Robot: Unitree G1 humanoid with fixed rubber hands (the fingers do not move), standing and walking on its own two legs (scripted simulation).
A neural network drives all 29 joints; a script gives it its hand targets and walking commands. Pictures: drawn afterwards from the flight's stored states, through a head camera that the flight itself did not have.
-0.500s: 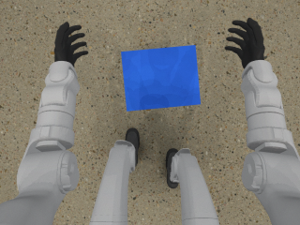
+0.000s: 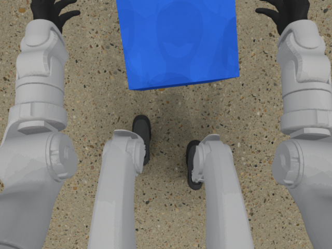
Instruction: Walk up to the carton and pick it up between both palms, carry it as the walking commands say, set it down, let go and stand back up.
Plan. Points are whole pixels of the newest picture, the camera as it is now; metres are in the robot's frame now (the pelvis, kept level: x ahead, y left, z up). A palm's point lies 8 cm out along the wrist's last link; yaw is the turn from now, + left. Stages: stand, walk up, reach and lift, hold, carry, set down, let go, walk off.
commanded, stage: reach and lift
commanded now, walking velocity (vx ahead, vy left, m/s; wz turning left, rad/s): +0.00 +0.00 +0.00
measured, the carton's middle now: (175, 49) +0.53 +0.00 -0.38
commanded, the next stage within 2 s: none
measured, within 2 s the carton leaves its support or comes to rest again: neither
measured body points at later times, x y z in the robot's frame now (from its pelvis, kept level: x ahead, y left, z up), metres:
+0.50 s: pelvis -0.02 -0.01 -0.12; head +0.35 +0.00 +0.12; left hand +0.53 +0.25 -0.28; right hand +0.55 -0.20 -0.27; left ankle +0.16 +0.11 -0.50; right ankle +0.07 -0.12 -0.50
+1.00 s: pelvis -0.02 -0.01 -0.17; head +0.36 -0.01 +0.07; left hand +0.53 +0.25 -0.34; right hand +0.56 -0.20 -0.32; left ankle +0.16 +0.11 -0.50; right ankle +0.07 -0.12 -0.50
